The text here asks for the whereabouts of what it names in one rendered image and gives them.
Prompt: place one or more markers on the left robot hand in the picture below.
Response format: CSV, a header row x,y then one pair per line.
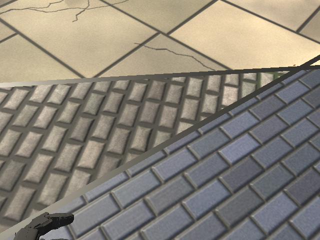
x,y
42,224

